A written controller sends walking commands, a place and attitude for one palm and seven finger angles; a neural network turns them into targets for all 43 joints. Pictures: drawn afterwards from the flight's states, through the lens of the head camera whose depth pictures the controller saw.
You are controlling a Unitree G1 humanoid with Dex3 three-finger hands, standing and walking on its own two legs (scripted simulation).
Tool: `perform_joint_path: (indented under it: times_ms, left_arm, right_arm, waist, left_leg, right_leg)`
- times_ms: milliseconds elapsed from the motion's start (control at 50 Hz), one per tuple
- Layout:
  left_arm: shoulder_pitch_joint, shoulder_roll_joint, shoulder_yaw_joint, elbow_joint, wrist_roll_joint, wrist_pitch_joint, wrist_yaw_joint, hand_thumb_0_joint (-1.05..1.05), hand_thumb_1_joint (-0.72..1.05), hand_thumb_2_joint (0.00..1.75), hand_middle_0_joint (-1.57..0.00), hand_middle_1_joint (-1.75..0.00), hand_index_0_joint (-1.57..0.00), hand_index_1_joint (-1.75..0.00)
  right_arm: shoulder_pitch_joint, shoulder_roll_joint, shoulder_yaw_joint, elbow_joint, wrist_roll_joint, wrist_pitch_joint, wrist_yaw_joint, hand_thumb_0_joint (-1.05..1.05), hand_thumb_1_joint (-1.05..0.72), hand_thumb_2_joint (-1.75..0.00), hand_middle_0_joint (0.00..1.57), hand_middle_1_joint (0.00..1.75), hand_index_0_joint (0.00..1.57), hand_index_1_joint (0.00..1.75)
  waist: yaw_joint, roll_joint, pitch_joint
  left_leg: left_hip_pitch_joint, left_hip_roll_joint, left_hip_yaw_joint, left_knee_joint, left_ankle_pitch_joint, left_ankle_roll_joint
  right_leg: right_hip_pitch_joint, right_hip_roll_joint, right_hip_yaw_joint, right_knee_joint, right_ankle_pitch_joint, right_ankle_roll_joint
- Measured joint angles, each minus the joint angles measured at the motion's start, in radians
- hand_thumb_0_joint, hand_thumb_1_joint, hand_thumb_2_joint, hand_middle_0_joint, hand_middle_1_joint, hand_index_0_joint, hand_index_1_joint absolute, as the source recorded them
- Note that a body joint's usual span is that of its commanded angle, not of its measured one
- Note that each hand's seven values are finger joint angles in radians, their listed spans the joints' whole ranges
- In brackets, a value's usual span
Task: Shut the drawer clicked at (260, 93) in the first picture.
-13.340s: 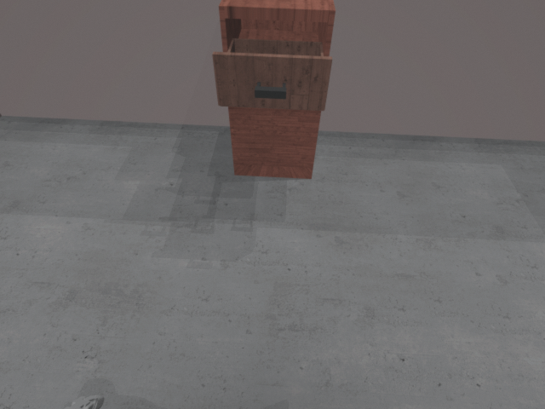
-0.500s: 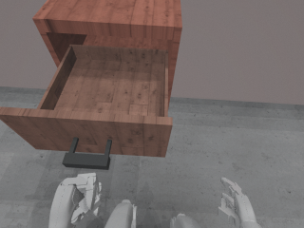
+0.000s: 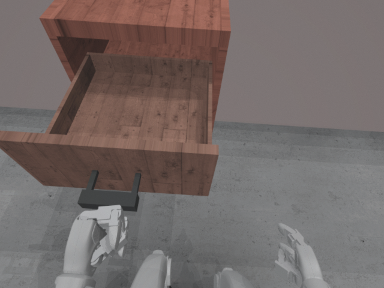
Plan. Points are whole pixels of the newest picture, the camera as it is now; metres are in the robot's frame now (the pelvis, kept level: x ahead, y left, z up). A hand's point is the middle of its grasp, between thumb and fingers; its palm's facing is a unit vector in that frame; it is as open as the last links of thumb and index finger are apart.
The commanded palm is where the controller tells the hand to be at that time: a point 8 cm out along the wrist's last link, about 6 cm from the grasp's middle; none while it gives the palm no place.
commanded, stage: push the drawer shut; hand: left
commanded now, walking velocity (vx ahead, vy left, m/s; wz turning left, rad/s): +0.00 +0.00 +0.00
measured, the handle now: (112, 188) +0.30 +0.17 +0.05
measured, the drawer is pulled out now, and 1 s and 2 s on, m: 0.30 0.19 0.05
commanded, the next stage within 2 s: none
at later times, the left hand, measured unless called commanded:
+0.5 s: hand (128, 210) +0.25 +0.13 +0.05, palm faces -0.05 -1.00 -0.01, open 3.1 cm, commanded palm +0.26 +0.18 +0.05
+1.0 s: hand (135, 177) +0.32 +0.13 +0.05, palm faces -0.04 -1.00 -0.02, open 3.0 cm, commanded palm +0.32 +0.18 +0.05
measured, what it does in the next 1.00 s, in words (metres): stands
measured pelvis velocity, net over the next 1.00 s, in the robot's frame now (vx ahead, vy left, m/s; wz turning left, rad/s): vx -0.01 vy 0.01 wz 0.00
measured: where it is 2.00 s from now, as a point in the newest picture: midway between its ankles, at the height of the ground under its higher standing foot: outside the picture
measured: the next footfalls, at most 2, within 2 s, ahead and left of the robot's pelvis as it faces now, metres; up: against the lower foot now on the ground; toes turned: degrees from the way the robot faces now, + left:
none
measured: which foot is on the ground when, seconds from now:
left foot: down 0.00-1.00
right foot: down 0.00-1.00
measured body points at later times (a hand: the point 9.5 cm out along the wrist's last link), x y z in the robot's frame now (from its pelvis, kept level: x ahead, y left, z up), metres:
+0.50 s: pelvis +0.00 +0.01 +0.01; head +0.07 +0.03 +0.45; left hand +0.25 +0.19 +0.05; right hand +0.17 -0.22 -0.08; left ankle +0.05 +0.10 -0.62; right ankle -0.02 -0.10 -0.62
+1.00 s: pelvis -0.01 +0.01 +0.01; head +0.08 +0.03 +0.45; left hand +0.32 +0.19 +0.05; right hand +0.14 -0.23 -0.08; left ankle +0.05 +0.10 -0.62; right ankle -0.02 -0.10 -0.62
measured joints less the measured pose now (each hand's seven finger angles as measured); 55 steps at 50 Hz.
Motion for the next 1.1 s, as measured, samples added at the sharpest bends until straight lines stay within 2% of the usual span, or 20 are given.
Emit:
perform_joint_path:
  times_ms: [260, 400, 760, 1100]
  left_arm:
    - [-0.106, 0.024, 0.004, 0.071, -0.005, 0.003, 0.009, -0.03, 0.84, 0.92, -1.40, -1.60, -1.40, -1.60]
    - [-0.186, 0.018, 0.000, 0.116, 0.002, 0.028, 0.026, -0.02, 0.84, 0.93, -1.40, -1.60, -1.40, -1.60]
    - [-0.433, 0.016, 0.018, 0.319, 0.010, 0.055, 0.039, -0.02, 0.84, 0.92, -1.40, -1.60, -1.40, -1.60]
    - [-0.632, 0.006, 0.044, 0.506, 0.023, 0.037, 0.074, -0.02, 0.86, 0.93, -1.40, -1.60, -1.40, -1.60]
  right_arm:
    - [0.017, -0.027, 0.008, 0.030, -0.007, -0.017, -0.001, 0.01, -0.90, -0.90, 0.20, 0.30, 0.20, 0.30]
    - [0.012, -0.030, 0.011, 0.041, -0.008, -0.014, 0.002, 0.01, -0.90, -0.90, 0.20, 0.30, 0.20, 0.30]
    - [0.003, -0.031, 0.019, 0.078, -0.007, 0.020, 0.009, 0.01, -0.90, -0.90, 0.20, 0.30, 0.21, 0.30]
    - [0.020, -0.040, 0.007, 0.120, -0.009, 0.055, 0.019, 0.01, -0.90, -0.90, 0.20, 0.30, 0.20, 0.30]
  waist:
    - [-0.011, 0.002, 0.014]
    - [-0.015, 0.004, 0.019]
    - [-0.021, -0.004, 0.030]
    - [-0.032, -0.006, 0.044]
  left_leg:
    - [-0.002, -0.004, -0.005, -0.015, 0.012, 0.005]
    - [0.006, -0.007, 0.001, -0.029, 0.022, 0.010]
    - [0.031, -0.011, 0.011, -0.066, 0.044, 0.018]
    - [0.034, -0.012, 0.023, -0.088, 0.056, 0.021]
  right_leg:
    - [0.004, -0.002, -0.005, -0.022, 0.015, 0.005]
    - [0.009, -0.006, 0.001, -0.034, 0.025, 0.011]
    - [0.029, -0.009, 0.011, -0.067, 0.049, 0.020]
    - [0.023, -0.012, 0.024, -0.080, 0.061, 0.023]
